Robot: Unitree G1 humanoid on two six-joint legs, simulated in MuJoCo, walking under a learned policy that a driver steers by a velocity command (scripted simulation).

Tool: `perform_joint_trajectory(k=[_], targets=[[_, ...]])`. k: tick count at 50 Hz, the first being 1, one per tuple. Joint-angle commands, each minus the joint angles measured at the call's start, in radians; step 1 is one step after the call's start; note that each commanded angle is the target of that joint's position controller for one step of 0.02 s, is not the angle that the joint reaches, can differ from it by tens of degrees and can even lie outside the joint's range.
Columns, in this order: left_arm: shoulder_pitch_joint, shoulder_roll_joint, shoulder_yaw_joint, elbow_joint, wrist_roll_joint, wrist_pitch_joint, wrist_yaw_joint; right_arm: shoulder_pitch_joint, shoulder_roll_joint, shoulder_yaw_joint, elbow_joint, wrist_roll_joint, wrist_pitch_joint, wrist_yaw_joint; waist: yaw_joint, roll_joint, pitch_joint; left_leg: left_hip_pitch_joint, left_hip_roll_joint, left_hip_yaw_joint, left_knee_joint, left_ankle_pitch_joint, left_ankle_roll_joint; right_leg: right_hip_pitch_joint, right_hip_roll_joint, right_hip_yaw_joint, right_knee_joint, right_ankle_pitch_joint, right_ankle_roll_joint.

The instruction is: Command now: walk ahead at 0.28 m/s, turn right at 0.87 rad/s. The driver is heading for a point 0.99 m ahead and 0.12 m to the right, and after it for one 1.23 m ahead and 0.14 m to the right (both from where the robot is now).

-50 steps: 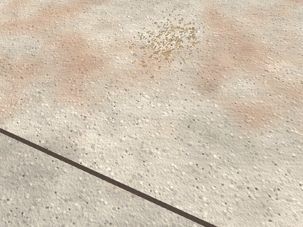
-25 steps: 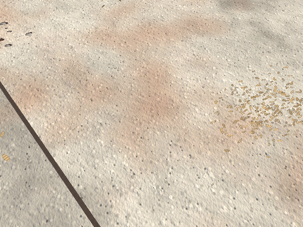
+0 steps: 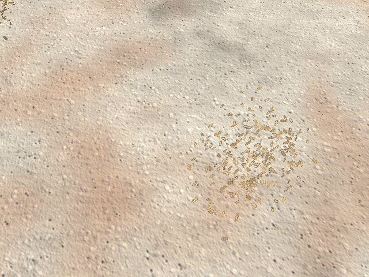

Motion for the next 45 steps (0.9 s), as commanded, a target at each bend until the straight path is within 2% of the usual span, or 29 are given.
perform_joint_trajectory(k=[1, 3, 4, 5, 6, 7, 8, 9, 10, 11, 12, 14, 16, 20, 22, 24, 26, 27, 28, 29, 30, 31, 32, 33, 34, 36, 39, 42, 45], targets=[[0.101, -0.049, -0.028, -0.046, 0.001, 0.002, -0.032, -0.171, -0.095, -0.024, -0.088, 0.012, -0.024, -0.005, 0.099, 0.189, -0.077, -0.100, 0.163, 0.022, -0.062, 0.713, 0.065, 0.270, 0.017, -0.035, -0.247, 0.221, -0.019], [0.150, -0.010, -0.017, -0.034, 0.010, 0.006, -0.031, -0.139, -0.132, -0.041, -0.081, 0.024, -0.018, -0.005, 0.119, 0.146, -0.119, -0.070, 0.184, 0.034, 0.087, 0.859, 0.052, 0.379, 0.066, -0.072, -0.278, 0.193, -0.057], [0.205, 0.015, -0.007, -0.025, 0.017, 0.004, -0.024, -0.125, -0.147, -0.048, -0.083, 0.033, -0.010, -0.001, 0.144, 0.124, -0.153, -0.073, 0.192, 0.033, 0.224, 0.868, 0.047, 0.460, 0.088, -0.067, -0.300, 0.179, -0.088], [0.309, 0.048, 0.009, 0.001, 0.026, -0.003, -0.012, -0.127, -0.154, -0.051, -0.093, 0.038, -0.001, 0.004, 0.196, 0.083, -0.205, -0.126, 0.177, 0.030, 0.436, 0.754, 0.027, 0.598, 0.106, -0.042, -0.354, 0.199, -0.126], [0.313, 0.093, 0.022, 0.013, 0.025, -0.011, 0.010, -0.079, -0.104, -0.038, -0.085, 0.019, 0.009, 0.015, 0.184, -0.031, -0.184, -0.275, 0.092, 0.029, 0.681, 0.139, 0.000, 0.704, 0.051, 0.052, -0.422, 0.355, -0.157], [0.240, 0.213, 0.041, -0.038, 0.003, -0.002, 0.023, 0.046, -0.037, -0.025, -0.107, -0.011, 0.032, 0.020, 0.073, -0.204, -0.195, -0.475, -0.037, 0.019, 1.078, -0.434, -0.047, 0.785, -0.206, 0.407, -0.295, 1.127, -0.241], [0.257, 0.269, 0.064, -0.095, -0.033, 0.003, 0.022, 0.103, -0.102, -0.029, -0.148, -0.022, 0.052, 0.009, 0.116, -0.162, -0.486, -0.559, -0.083, -0.211, 1.170, -0.358, -0.069, 0.954, -0.348, 0.713, -0.453, 1.040, -0.420], [0.173, 0.230, 0.059, -0.117, -0.035, 0.017, 0.033, 0.057, -0.128, -0.024, -0.139, -0.031, 0.063, -0.001, 0.099, -0.057, -0.431, -0.576, -0.038, -0.264, 1.123, -0.269, -0.056, 0.867, -0.327, 0.722, -0.542, 0.616, -0.409], [0.116, 0.160, 0.039, -0.118, -0.030, 0.026, 0.040, -0.015, -0.147, -0.027, -0.146, -0.032, 0.070, -0.006, 0.081, 0.002, -0.274, -0.568, -0.010, -0.268, 1.015, -0.203, -0.050, 0.696, -0.260, 0.639, -0.586, 0.411, -0.360], [0.093, 0.119, 0.024, -0.098, -0.025, 0.028, 0.042, -0.058, -0.139, -0.026, -0.154, -0.038, 0.075, -0.010, 0.050, 0.021, -0.187, -0.541, 0.005, -0.271, 0.907, -0.172, -0.048, 0.593, -0.189, 0.588, -0.608, 0.341, -0.308], [0.073, 0.103, 0.020, -0.096, -0.026, 0.027, 0.045, -0.039, -0.139, -0.025, -0.143, -0.039, 0.088, -0.012, 0.025, 0.013, -0.142, -0.479, 0.014, -0.262, 0.822, -0.145, -0.048, 0.502, -0.148, 0.523, -0.615, 0.366, -0.270], [0.073, 0.109, 0.021, -0.083, -0.019, 0.024, 0.040, -0.033, -0.120, -0.020, -0.128, -0.039, 0.112, -0.012, 0.017, 0.034, -0.153, -0.382, -0.009, -0.247, 0.726, -0.118, -0.051, 0.421, -0.097, 0.478, -0.600, 0.451, -0.236], [0.078, 0.132, 0.032, -0.075, -0.012, 0.022, 0.035, -0.062, -0.093, -0.012, -0.136, -0.029, 0.116, -0.011, 0.024, 0.048, -0.180, -0.369, -0.028, -0.258, 0.642, -0.097, -0.051, 0.420, -0.077, 0.490, -0.590, 0.423, -0.225], [0.071, 0.137, 0.041, -0.075, -0.009, 0.037, 0.034, -0.143, -0.083, -0.009, -0.158, -0.018, 0.118, -0.011, 0.047, -0.005, -0.164, -0.383, -0.059, -0.285, 0.516, -0.019, -0.040, 0.407, -0.056, 0.572, -0.631, 0.073, -0.194], [0.070, 0.123, 0.036, -0.079, -0.005, 0.036, 0.026, -0.147, -0.085, -0.009, -0.154, -0.027, 0.111, -0.001, 0.057, -0.050, -0.181, -0.331, -0.063, -0.271, 0.457, -0.009, -0.035, 0.369, -0.037, 0.610, -0.687, -0.310, -0.194], [0.065, 0.112, 0.032, -0.083, 0.006, 0.030, 0.013, -0.151, -0.089, -0.011, -0.150, -0.025, 0.097, 0.008, 0.062, -0.102, -0.159, -0.280, -0.076, -0.246, 0.388, -0.040, -0.028, 0.331, -0.041, 0.641, -0.709, -0.456, -0.195], [0.056, 0.083, 0.019, -0.075, 0.007, 0.020, 0.008, -0.088, -0.075, -0.008, -0.121, -0.017, 0.080, 0.016, 0.039, -0.112, -0.150, -0.174, -0.074, -0.198, 0.289, -0.060, 0.000, 0.285, -0.055, 0.597, -0.699, -0.477, -0.184], [0.045, 0.073, 0.012, -0.072, 0.005, 0.015, 0.007, -0.034, -0.064, -0.006, -0.099, -0.012, 0.072, 0.017, 0.010, -0.099, -0.140, -0.078, -0.073, -0.166, 0.212, -0.030, 0.026, 0.226, -0.054, 0.566, -0.686, -0.485, -0.172], [0.015, 0.066, 0.007, -0.075, 0.007, 0.011, 0.011, 0.039, -0.061, -0.007, -0.074, -0.010, 0.065, 0.013, -0.040, -0.069, -0.117, 0.038, -0.071, -0.134, 0.110, 0.009, 0.059, 0.141, -0.037, 0.521, -0.639, -0.496, -0.149], [-0.025, 0.037, -0.001, -0.086, 0.014, 0.004, 0.020, 0.126, -0.078, -0.011, -0.044, -0.014, 0.056, 0.006, -0.090, 0.020, -0.068, 0.124, -0.058, -0.188, 0.001, -0.087, 0.090, 0.031, 0.015, 0.443, -0.484, -0.488, -0.111], [-0.025, -0.052, -0.029, -0.097, 0.005, -0.010, 0.028, 0.165, -0.126, -0.016, -0.037, -0.022, 0.041, 0.003, -0.085, 0.229, -0.042, 0.134, 0.137, -0.531, -0.154, -0.374, 0.129, -0.064, 0.131, 0.257, -0.125, -0.373, -0.059], [-0.046, -0.037, -0.038, -0.152, 0.001, -0.029, 0.022, 0.050, -0.225, -0.042, -0.067, -0.029, 0.037, 0.014, -0.005, 0.223, 0.069, 0.047, 0.294, -0.946, -0.341, -0.572, 0.206, -0.251, 0.124, 0.156, -0.038, -0.220, -0.020], [-0.075, 0.013, -0.029, -0.162, 0.014, -0.043, 0.019, -0.007, -0.220, -0.055, -0.081, -0.020, 0.042, 0.024, 0.029, 0.137, 0.091, -0.031, 0.308, -1.030, -0.378, -0.615, 0.250, -0.246, 0.035, 0.178, -0.012, -0.097, -0.005], [-0.070, 0.054, -0.021, -0.147, 0.015, -0.049, 0.015, -0.033, -0.187, -0.051, -0.090, -0.004, 0.040, 0.038, 0.044, 0.094, 0.071, -0.047, 0.252, -0.927, -0.341, -0.491, 0.230, -0.188, 0.014, 0.171, -0.009, -0.018, 0.022], [-0.062, 0.068, -0.019, -0.126, 0.025, -0.049, 0.011, -0.016, -0.167, -0.049, -0.085, 0.003, 0.035, 0.047, 0.034, 0.084, 0.028, -0.057, 0.176, -0.796, -0.303, -0.352, 0.199, -0.110, 0.016, 0.154, -0.017, 0.019, 0.045], [-0.048, 0.036, -0.029, -0.112, 0.033, -0.041, 0.001, 0.036, -0.150, -0.047, -0.062, 0.011, 0.026, 0.045, 0.015, 0.159, -0.017, -0.097, 0.074, -0.647, -0.292, -0.207, 0.178, 0.011, 0.025, 0.109, -0.027, 0.053, 0.068], [-0.134, -0.005, -0.049, -0.140, 0.017, -0.037, 0.006, 0.125, -0.144, -0.058, -0.034, 0.009, 0.028, 0.039, -0.030, 0.174, -0.014, -0.055, 0.045, -0.639, -0.279, -0.134, 0.199, 0.022, 0.031, 0.089, -0.122, 0.058, 0.087], [-0.242, -0.015, -0.059, -0.168, 0.004, -0.048, 0.013, 0.184, -0.153, -0.073, -0.021, 0.006, 0.032, 0.036, -0.084, 0.190, -0.018, 0.019, 0.043, -0.674, -0.248, -0.107, 0.216, 0.031, 0.050, 0.088, -0.267, 0.016, 0.095], [-0.311, -0.015, -0.063, -0.194, -0.007, -0.063, 0.018, 0.198, -0.157, -0.085, -0.005, -0.001, 0.038, 0.037, -0.107, 0.210, -0.016, 0.037, 0.038, -0.711, -0.200, -0.088, 0.234, 0.096, 0.079, 0.089, -0.394, -0.073, 0.089]])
